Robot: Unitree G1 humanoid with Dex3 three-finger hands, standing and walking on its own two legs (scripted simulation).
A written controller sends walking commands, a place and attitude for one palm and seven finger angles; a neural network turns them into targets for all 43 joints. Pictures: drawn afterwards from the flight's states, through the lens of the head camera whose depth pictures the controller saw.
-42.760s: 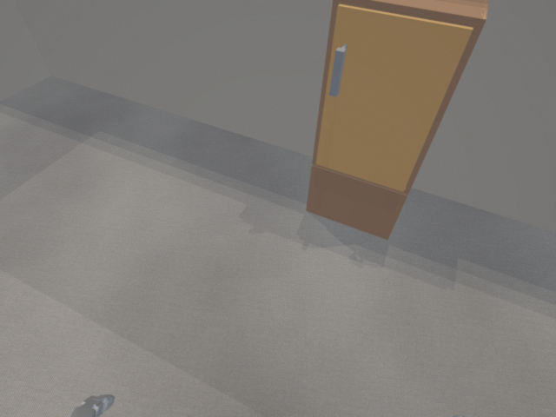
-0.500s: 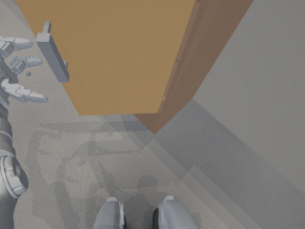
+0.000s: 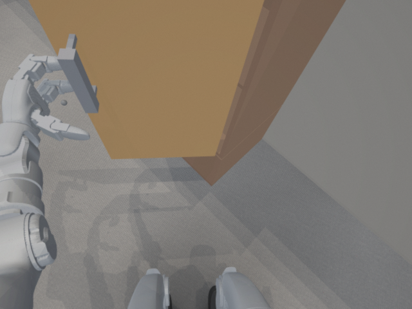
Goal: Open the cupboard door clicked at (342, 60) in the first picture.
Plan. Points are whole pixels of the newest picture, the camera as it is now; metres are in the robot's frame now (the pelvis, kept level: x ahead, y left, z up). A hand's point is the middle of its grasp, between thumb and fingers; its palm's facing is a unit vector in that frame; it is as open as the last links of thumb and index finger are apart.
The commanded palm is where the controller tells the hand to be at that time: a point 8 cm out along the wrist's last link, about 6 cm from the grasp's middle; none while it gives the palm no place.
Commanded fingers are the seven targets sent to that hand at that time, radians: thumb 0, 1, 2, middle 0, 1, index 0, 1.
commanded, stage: slide the fingers in behind the handle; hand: left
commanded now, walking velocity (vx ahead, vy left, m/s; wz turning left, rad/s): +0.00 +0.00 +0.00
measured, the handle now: (82, 76) +0.54 +0.22 +0.06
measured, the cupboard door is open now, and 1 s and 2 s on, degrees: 50 50 50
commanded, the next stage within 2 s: close the thumb around the handle in 0.98 s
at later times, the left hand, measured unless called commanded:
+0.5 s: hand (82, 101) +0.48 +0.21 +0.06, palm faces +0.03 -1.00 +0.00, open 14.0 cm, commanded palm +0.46 +0.25 +0.06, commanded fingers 0.00 -0.50 0.30 -0.30 -1.20 -0.30 -1.20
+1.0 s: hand (89, 102) +0.48 +0.20 +0.06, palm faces +0.04 -1.00 -0.02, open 14.1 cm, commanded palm +0.46 +0.24 +0.06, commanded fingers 0.00 -0.50 0.30 -0.30 -1.20 -0.30 -1.20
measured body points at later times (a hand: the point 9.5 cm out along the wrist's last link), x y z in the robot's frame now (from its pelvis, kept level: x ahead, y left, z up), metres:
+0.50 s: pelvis +0.00 +0.00 +0.00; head +0.12 +0.03 +0.43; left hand +0.47 +0.26 +0.07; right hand +0.03 -0.27 -0.11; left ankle +0.02 +0.09 -0.66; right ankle +0.02 -0.12 -0.66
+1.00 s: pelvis +0.00 -0.01 +0.00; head +0.12 +0.02 +0.43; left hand +0.47 +0.25 +0.07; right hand +0.04 -0.27 -0.11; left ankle +0.02 +0.09 -0.66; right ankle +0.02 -0.12 -0.66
